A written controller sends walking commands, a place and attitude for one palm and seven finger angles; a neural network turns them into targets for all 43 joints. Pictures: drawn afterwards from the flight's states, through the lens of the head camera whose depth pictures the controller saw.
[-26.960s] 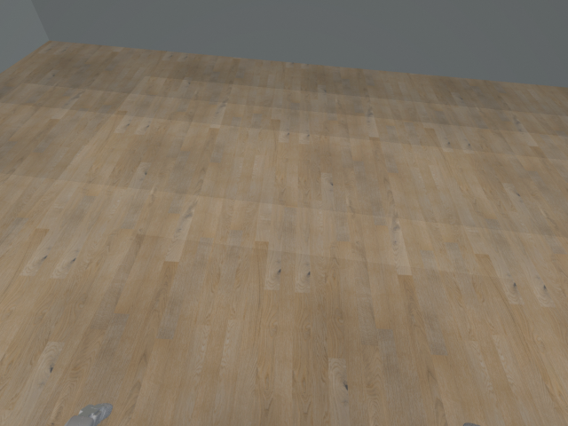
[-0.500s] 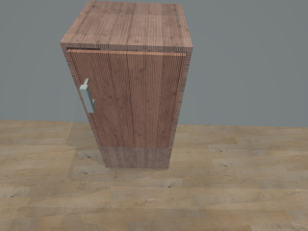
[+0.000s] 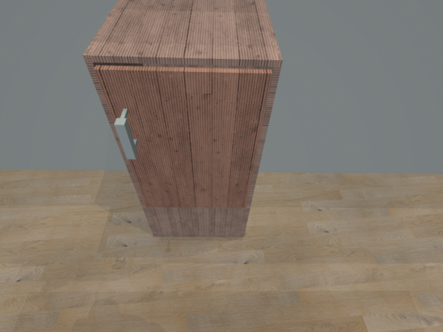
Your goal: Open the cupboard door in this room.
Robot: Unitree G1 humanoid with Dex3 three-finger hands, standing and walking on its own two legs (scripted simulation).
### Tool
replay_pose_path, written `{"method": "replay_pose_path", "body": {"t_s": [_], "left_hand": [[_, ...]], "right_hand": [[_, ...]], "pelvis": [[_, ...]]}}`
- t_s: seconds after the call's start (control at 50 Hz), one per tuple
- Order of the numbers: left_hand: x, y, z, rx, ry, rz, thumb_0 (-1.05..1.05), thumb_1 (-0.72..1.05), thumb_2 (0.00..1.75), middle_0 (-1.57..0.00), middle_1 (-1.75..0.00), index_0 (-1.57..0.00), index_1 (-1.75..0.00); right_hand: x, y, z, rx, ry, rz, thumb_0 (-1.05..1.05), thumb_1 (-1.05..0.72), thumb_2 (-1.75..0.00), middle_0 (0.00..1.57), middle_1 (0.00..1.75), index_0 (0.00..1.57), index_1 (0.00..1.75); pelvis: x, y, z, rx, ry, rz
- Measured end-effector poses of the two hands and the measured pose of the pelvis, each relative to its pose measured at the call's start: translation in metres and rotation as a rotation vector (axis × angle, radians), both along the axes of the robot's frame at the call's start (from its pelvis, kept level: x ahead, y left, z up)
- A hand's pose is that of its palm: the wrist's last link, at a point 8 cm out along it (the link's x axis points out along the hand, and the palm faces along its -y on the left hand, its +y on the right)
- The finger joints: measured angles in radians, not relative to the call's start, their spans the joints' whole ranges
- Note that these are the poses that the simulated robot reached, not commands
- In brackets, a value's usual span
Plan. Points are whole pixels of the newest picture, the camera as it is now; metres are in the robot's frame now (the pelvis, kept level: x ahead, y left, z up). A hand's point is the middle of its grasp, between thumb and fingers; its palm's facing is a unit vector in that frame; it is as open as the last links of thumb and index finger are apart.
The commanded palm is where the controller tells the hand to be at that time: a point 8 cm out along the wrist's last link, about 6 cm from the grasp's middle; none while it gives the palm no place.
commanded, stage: look again from close up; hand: left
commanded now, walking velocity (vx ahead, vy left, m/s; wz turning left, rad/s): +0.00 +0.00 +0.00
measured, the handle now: (128, 134) +0.57 +0.28 -0.03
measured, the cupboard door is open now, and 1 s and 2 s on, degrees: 0 0 0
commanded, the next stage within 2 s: shuffle to correct the standing spot in 0.38 s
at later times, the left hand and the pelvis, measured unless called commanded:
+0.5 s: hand out of the picture -0.06 +0.15 -0.18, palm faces +0.02 -0.99 -0.16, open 7.4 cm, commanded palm none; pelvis -0.04 -0.01 +0.00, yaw -1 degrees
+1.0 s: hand out of the picture +0.04 +0.20 -0.17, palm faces +0.07 -0.98 -0.17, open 7.3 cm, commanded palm none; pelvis +0.01 +0.02 +0.00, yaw +2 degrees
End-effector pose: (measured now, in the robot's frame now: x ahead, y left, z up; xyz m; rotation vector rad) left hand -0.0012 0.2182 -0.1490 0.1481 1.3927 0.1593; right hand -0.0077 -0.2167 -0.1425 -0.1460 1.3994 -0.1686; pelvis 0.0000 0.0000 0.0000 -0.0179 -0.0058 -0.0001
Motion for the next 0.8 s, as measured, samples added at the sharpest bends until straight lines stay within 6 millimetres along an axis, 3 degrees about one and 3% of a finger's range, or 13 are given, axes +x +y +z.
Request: {"method": "replay_pose_path", "body": {"t_s": [0.2, 0.42, 0.6, 0.68, 0.8], "left_hand": [[-0.010, 0.006, -0.002, 0.007, -0.051, -0.010, 0.01, 0.91, 0.90, -0.20, -0.30, -0.20, -0.30], [-0.049, -0.012, 0.000, -0.027, -0.002, -0.008, 0.01, 0.91, 0.90, -0.20, -0.30, -0.20, -0.30], [-0.073, -0.028, -0.004, -0.054, 0.045, 0.026, 0.01, 0.90, 0.90, -0.20, -0.30, -0.20, -0.30], [-0.075, -0.024, -0.010, -0.058, 0.035, 0.072, 0.01, 0.90, 0.90, -0.20, -0.30, -0.20, -0.30], [-0.070, -0.003, -0.020, -0.068, 0.042, 0.102, 0.01, 0.90, 0.90, -0.20, -0.30, -0.20, -0.30]], "right_hand": [[-0.008, 0.001, -0.009, 0.001, -0.088, 0.012, 0.01, -0.92, -0.90, 0.20, 0.30, 0.20, 0.30], [-0.054, 0.003, -0.007, 0.036, -0.021, -0.006, 0.00, -0.91, -0.90, 0.20, 0.30, 0.20, 0.30], [-0.084, 0.000, -0.008, 0.045, 0.073, -0.015, 0.00, -0.91, -0.90, 0.20, 0.30, 0.20, 0.30], [-0.086, -0.003, -0.009, 0.030, 0.111, 0.004, 0.00, -0.91, -0.90, 0.20, 0.30, 0.20, 0.30], [-0.070, 0.003, 0.000, -0.022, 0.076, 0.016, 0.00, -0.91, -0.90, 0.20, 0.30, 0.20, 0.29]], "pelvis": [[-0.020, 0.004, -0.007, 0.013, -0.044, -0.012], [-0.039, -0.003, -0.003, 0.023, -0.042, -0.020], [-0.041, -0.010, -0.005, 0.020, -0.031, -0.007], [-0.039, -0.007, -0.010, 0.003, -0.018, 0.023], [-0.030, 0.009, -0.013, 0.002, -0.008, 0.039]]}}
